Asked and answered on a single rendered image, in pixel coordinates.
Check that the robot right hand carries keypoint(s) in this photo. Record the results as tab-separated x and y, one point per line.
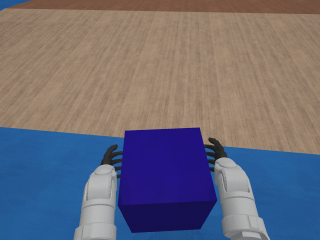
217	154

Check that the carton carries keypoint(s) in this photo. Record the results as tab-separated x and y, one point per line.
165	180

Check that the robot left forearm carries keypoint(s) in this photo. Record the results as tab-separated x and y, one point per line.
98	206

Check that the robot left hand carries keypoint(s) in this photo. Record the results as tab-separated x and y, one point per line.
109	155

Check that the robot right forearm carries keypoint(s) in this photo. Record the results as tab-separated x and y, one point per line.
240	217

